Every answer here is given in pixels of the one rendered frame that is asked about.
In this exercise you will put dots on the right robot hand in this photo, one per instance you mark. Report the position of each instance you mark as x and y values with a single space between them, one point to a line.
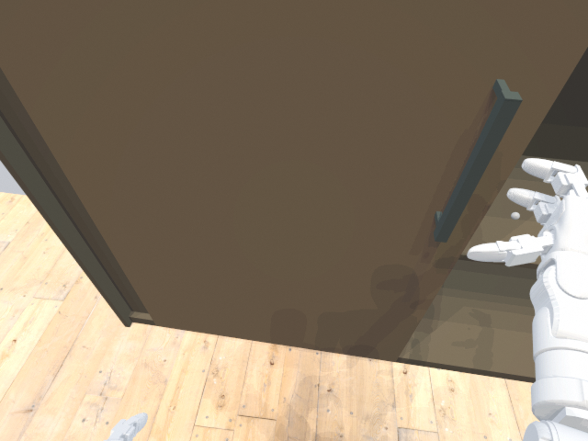
566 219

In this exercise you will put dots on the robot right forearm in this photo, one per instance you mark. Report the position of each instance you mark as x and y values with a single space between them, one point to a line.
560 340

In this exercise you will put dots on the robot right upper arm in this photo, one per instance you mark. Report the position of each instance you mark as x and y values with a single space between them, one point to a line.
551 431

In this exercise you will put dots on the handle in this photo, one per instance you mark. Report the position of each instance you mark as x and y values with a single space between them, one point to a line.
503 111

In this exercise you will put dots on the wardrobe door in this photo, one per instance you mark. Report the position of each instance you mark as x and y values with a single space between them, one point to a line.
270 170
27 135

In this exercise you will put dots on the left robot hand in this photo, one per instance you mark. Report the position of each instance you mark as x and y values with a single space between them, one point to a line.
126 430

